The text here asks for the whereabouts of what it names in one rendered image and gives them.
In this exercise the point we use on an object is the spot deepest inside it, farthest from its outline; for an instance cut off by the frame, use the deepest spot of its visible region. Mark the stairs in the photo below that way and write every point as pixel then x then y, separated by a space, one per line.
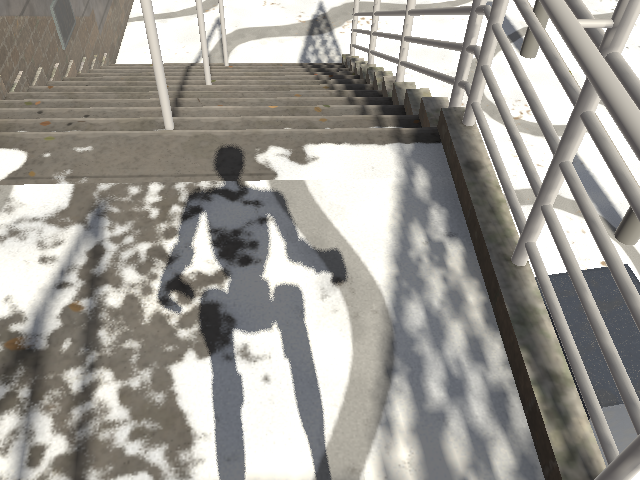
pixel 124 97

